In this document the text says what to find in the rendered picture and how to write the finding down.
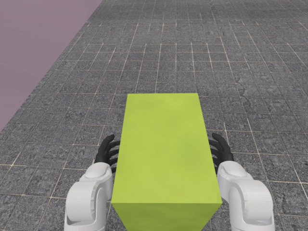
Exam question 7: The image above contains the robot right hand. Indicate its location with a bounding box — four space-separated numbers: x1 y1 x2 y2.
208 133 234 174

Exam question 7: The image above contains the robot left hand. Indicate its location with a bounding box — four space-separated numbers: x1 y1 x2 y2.
94 134 120 173

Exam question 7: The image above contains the robot left forearm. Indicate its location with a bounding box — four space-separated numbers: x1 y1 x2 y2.
64 162 114 231

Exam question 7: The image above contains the carton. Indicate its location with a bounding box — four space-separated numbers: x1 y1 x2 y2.
111 93 222 231

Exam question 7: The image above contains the robot right forearm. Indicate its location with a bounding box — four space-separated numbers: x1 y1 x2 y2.
217 161 275 231

